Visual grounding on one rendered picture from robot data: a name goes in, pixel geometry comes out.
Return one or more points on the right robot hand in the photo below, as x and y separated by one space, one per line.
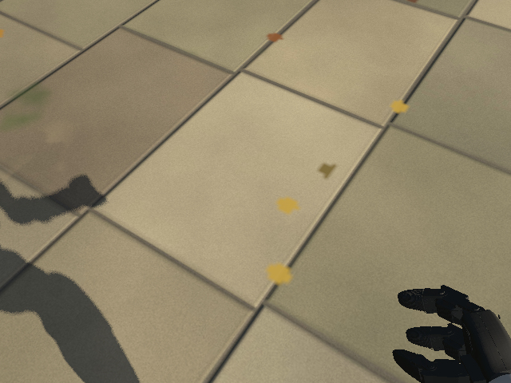
482 346

